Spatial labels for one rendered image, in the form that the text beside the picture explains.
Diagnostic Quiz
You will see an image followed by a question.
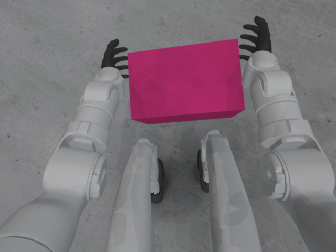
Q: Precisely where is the robot shin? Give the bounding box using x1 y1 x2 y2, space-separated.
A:
130 139 160 193
202 130 229 182

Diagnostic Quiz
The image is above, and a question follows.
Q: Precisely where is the right robot upper arm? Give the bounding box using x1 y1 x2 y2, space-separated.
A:
259 148 336 252

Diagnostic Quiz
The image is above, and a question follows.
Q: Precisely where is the robot left forearm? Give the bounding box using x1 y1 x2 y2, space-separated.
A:
43 67 125 189

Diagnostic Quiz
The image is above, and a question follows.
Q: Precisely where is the carton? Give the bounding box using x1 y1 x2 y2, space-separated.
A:
128 39 245 124

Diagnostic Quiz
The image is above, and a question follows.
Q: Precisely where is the left robot hand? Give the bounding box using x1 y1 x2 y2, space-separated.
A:
101 39 129 78

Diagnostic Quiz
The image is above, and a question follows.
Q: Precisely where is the left robot upper arm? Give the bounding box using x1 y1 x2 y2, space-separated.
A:
0 146 107 252

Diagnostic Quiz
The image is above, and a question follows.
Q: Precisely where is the robot right forearm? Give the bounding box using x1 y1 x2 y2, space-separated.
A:
241 50 335 190

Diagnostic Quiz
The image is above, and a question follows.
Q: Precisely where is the right robot shin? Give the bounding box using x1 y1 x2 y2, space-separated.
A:
202 130 229 182

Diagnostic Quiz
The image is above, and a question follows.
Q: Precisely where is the left robot shin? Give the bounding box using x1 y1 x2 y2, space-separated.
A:
130 139 160 193

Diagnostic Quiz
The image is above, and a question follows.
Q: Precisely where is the right robot hand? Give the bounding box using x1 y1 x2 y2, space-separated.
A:
239 16 271 61

